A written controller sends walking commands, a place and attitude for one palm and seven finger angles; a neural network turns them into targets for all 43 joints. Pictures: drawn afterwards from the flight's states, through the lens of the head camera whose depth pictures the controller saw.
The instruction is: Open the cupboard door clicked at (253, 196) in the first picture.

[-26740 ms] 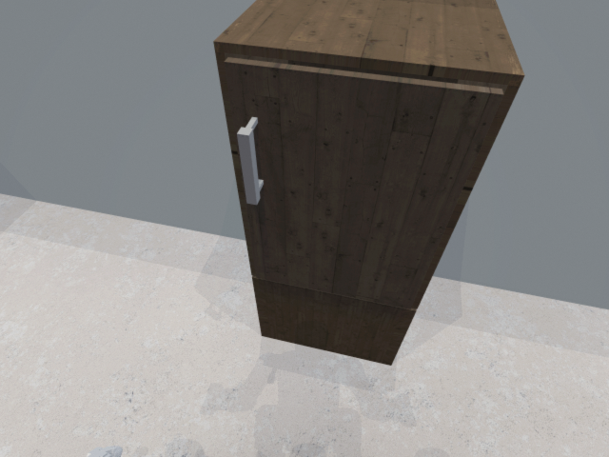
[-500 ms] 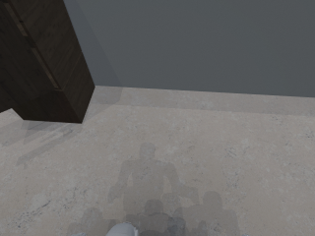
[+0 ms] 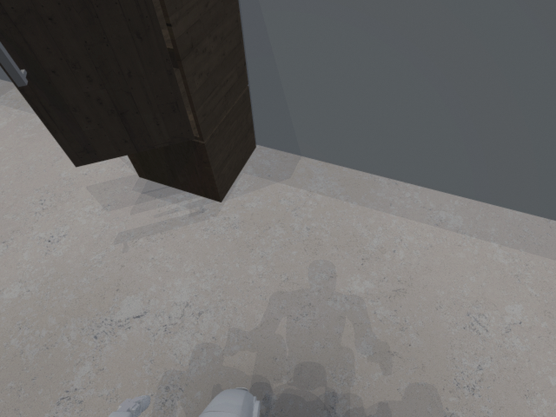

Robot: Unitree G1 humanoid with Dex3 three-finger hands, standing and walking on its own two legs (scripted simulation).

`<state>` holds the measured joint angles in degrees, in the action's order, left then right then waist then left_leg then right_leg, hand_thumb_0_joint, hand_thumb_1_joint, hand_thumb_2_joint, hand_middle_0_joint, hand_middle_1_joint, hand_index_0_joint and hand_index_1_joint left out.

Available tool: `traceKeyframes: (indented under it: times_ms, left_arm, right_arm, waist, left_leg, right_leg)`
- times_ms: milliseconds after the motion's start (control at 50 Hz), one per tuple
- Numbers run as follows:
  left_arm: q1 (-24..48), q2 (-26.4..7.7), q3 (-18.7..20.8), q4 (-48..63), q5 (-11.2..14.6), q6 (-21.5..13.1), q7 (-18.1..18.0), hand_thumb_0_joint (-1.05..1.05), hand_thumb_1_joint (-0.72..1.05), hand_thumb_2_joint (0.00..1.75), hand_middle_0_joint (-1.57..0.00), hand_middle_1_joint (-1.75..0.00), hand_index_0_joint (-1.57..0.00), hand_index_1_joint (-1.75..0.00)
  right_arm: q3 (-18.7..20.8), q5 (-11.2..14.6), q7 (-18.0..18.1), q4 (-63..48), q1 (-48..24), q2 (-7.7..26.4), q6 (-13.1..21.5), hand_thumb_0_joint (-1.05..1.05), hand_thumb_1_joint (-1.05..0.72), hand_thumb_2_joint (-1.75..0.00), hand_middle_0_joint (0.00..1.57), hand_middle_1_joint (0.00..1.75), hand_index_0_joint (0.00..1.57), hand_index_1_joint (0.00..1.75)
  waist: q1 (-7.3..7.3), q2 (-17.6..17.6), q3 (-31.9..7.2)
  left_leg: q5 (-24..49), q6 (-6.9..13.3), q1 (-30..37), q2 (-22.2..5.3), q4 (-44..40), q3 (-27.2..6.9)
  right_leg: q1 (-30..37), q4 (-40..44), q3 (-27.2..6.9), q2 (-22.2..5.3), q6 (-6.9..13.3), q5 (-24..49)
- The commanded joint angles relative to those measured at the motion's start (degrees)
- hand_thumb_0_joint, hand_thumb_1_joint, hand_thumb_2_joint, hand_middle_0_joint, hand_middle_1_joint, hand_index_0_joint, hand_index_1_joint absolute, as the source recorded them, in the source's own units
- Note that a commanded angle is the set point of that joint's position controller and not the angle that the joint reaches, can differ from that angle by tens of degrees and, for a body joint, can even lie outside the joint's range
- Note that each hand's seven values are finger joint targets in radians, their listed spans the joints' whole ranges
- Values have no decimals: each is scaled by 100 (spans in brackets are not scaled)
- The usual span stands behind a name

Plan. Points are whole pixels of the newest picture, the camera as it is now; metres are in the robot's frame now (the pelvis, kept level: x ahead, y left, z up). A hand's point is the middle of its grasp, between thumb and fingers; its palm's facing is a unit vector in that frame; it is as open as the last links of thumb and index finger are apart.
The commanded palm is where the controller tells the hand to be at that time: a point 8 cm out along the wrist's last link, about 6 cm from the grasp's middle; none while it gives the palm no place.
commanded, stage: turn to face it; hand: left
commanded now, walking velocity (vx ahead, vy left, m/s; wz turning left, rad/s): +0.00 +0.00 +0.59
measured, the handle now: (3, 51) +0.88 +0.71 +0.06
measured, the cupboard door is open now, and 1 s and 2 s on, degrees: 40 40 40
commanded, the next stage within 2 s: take the last steps up to it in 0.56 s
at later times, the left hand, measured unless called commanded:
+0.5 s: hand out of the picture +0.04 +0.23 -0.16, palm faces +0.27 -0.93 -0.26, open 7.4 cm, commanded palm none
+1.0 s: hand out of the picture -0.06 +0.21 -0.18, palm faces +0.47 -0.86 -0.19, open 7.4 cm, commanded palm none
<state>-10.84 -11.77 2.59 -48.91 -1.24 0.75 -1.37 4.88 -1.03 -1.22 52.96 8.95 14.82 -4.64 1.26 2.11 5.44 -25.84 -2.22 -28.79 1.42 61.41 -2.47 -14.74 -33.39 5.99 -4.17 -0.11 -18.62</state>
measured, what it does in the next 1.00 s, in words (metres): steps on the spot, turning left: left foot, then right foot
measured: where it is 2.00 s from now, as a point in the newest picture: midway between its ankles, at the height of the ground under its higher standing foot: (220, 371)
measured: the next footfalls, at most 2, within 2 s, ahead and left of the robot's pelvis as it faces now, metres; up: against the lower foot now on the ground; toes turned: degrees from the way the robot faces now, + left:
left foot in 0.22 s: +0.05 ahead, +0.14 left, +0.00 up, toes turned +12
right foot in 0.56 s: +0.09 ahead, -0.11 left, +0.00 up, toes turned +11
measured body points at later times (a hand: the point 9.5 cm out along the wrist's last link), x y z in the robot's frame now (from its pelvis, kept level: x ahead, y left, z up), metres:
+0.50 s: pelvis +0.02 +0.01 +0.00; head +0.06 +0.02 +0.45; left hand +0.03 +0.28 -0.14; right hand +0.17 -0.21 -0.14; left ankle +0.01 +0.13 -0.73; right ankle +0.05 -0.12 -0.70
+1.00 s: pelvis +0.04 +0.05 +0.00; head +0.06 +0.08 +0.44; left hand -0.08 +0.26 -0.17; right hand +0.24 -0.15 -0.13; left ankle +0.02 +0.14 -0.74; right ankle +0.05 -0.11 -0.72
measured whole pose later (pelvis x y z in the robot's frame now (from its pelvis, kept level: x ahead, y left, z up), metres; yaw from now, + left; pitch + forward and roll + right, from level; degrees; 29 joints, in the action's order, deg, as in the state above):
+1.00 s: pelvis +0.04 +0.05 +0.00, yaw +24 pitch +0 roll +0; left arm -19.7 -12.4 4.1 -60.0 -1.3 0.3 0.5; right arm 2.8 -1.3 -1.3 55.1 9.0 12.2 -0.1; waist -2.0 -3.5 3.7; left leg -14.6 1.2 -16.1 -0.2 31.8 6.0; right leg -12.3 -39.1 8.8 -9.1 -2.8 -25.3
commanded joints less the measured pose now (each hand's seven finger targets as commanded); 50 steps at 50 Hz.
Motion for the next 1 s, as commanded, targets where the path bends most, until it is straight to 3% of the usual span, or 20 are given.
traceKeyframes:
  times_ms: [0,80,160,180,200,220,300,420,480,500,540,560,640,780,840,900,920,940,960,980]
  left_arm:
    - [-103,-985,252,338,-31,-154,-59,0,90,90,-20,-30,-20,-30]
    - [-621,-1282,351,92,-60,-145,-45,0,90,90,-20,-30,-20,-30]
    - [-471,-1241,372,63,42,-107,12,0,90,90,-20,-30,-20,-30]
    - [-492,-901,327,239,89,-64,49,0,90,90,-20,-30,-20,-30]
    - [-135,-597,177,461,70,-29,40,0,90,90,-20,-30,-20,-30]
    - [133,-731,196,484,13,54,8,0,90,90,-20,-30,-20,-30]
    - [-31,-619,233,61,25,134,75,0,90,90,-20,-30,-20,-30]
    - [-166,-467,163,-17,38,95,85,0,90,90,-20,-30,-20,-30]
    - [-629,-479,175,-166,49,16,70,0,90,90,-20,-30,-20,-30]
    - [-826,-619,197,-228,37,-48,42,0,90,90,-20,-30,-20,-30]
    - [-805,-1414,321,-173,-63,-134,-14,0,90,90,-20,-30,-20,-30]
    - [-751,-1293,308,-131,-42,-163,-38,0,90,90,-20,-30,-20,-30]
    - [-333,-852,204,-141,-25,-184,-53,0,90,90,-20,-30,-20,-30]
    - [-1105,-1050,350,-605,-57,-316,30,0,90,90,-20,-30,-20,-30]
    - [-1056,-1106,393,-709,-76,-326,75,0,90,90,-20,-30,-20,-30]
    - [-715,-1126,404,-707,-28,-272,124,0,90,90,-20,-30,-20,-30]
    - [-610,-971,368,-642,3,-246,160,0,90,90,-20,-30,-20,-30]
    - [-480,-589,312,-483,30,-226,220,0,90,90,-20,-30,-20,-30]
    - [105,-402,214,-158,2,-217,207,0,90,90,-20,-30,-20,-30]
    - [359,-404,204,-139,-39,-209,170,0,90,90,-20,-30,-20,-30]
  right_arm:
    - [39,31,-72,-565,-413,227,164,0,-90,-90,20,30,20,30]
    - [-62,69,-85,-603,-673,72,240,0,-90,-90,20,30,20,30]
    - [2,27,-34,-423,102,437,347,0,-90,-90,20,30,20,30]
    - [145,-30,7,-405,416,1048,398,0,-90,-90,20,30,20,30]
    - [236,-17,68,-307,854,1443,359,0,-90,-90,20,30,20,30]
    - [216,-28,125,-243,963,1397,359,0,-90,-90,20,30,20,30]
    - [31,-51,237,-423,34,845,403,0,-90,-90,20,30,20,30]
    - [31,-66,216,-347,48,814,365,0,-90,-90,20,30,20,30]
    - [28,-27,198,-330,-145,749,330,0,-90,-90,20,30,20,30]
    - [12,16,179,-340,-154,612,334,0,-90,-90,20,30,20,30]
    - [-56,73,104,-505,-96,147,316,0,-90,-90,20,30,20,30]
    - [-8,39,112,-461,-239,311,255,0,-90,-90,20,30,20,30]
    - [-29,60,69,-121,-120,122,211,0,-90,-90,20,30,20,30]
    - [-92,25,-62,-180,-656,-5,342,0,-90,-90,20,30,20,30]
    - [-113,33,-99,-208,-617,-30,417,0,-90,-90,20,30,20,30]
    - [-132,11,-61,32,145,38,494,0,-90,-90,20,30,20,30]
    - [-68,3,1,149,620,324,530,0,-90,-90,20,30,20,30]
    - [96,-68,56,240,1205,890,540,0,-90,-90,20,30,20,30]
    - [131,-94,153,361,1895,1180,514,0,-90,-90,20,30,20,30]
    - [72,-85,182,403,1776,1003,538,0,-90,-90,20,30,20,30]
  waist:
    - [-161,-1404,-551]
    - [-417,-1383,-729]
    - [46,-926,-1104]
    - [204,702,-1397]
    - [427,1503,-1382]
    - [450,752,-1309]
    - [-53,761,-693]
    - [-53,701,-759]
    - [-281,597,-755]
    - [-371,246,-800]
    - [-373,-1845,-605]
    - [-431,-1715,-567]
    - [-162,-1321,-453]
    - [-600,-1099,-312]
    - [-544,-1176,-310]
    - [-132,-943,-374]
    - [109,-271,-590]
    - [383,1315,-743]
    - [664,1476,-611]
    - [560,1040,-481]
  left_leg:
    - [-61,-161,-269,-277,-142,378]
    - [-125,-96,273,-129,-1686,801]
    - [1738,146,2122,-223,-3700,730]
    - [3469,764,3191,-1573,-3806,-1028]
    - [5382,1591,3231,-2608,-3926,-2078]
    - [4657,1688,2979,-2565,-3896,-1918]
    - [3100,1171,1728,-1588,-4206,-971]
    - [2654,1151,1572,-1437,-4139,-961]
    - [2264,932,1114,-1211,-3808,-921]
    - [1960,701,869,-952,-3412,-773]
    - [-597,84,-57,178,-1304,259]
    - [-810,118,-29,-32,-358,-63]
    - [-86,-2,-30,-191,139,102]
    - [-17,-22,-177,-318,-1395,504]
    - [19,36,251,-300,-2185,670]
    - [918,127,1944,-27,-3519,1084]
    - [756,295,2921,-261,-3837,728]
    - [353,844,3634,-1559,-4228,-1161]
    - [251,1473,3499,-2316,-4879,-2184]
    - [-276,1590,3005,-2305,-5011,-2252]
  right_leg:
    - [858,1306,-575,-1454,634,2789]
    - [1356,832,-354,-1613,618,3798]
    - [505,-483,180,-1385,17,3211]
    - [-950,-1653,494,-723,-403,825]
    - [-1737,-2621,92,-302,-511,-2105]
    - [-1858,-3148,-337,-302,-433,-1904]
    - [-1465,-3091,-558,-225,-405,-712]
    - [-563,-1263,-270,144,-354,-721]
    - [383,60,-155,298,-308,164]
    - [865,873,-338,121,-269,596]
    - [947,1950,-2501,-2052,735,1127]
    - [480,1952,-2548,-2140,1054,1150]
    - [645,1509,-1123,-1365,810,2654]
    - [1395,1941,-1279,-1808,869,900]
    - [1210,1870,-1134,-1858,793,489]
    - [114,1301,-404,-1439,368,4]
    - [-587,519,-94,-1149,149,-160]
    - [-1791,-1110,545,-352,-186,-1010]
    - [-2515,-2488,320,-21,-179,-1776]
    - [-2649,-3184,-221,-200,-18,-1558]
